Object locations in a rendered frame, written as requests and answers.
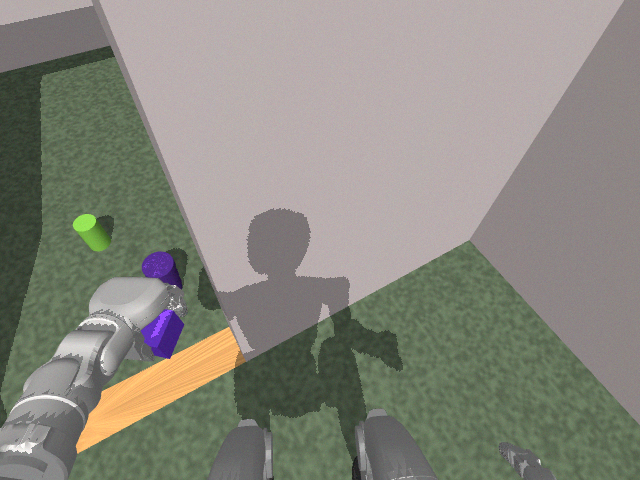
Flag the right robot hand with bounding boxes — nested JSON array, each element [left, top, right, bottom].
[[499, 442, 557, 480]]

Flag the left robot arm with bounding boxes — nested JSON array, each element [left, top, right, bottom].
[[0, 314, 134, 480]]

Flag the left robot hand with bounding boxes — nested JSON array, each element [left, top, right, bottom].
[[89, 277, 188, 362]]

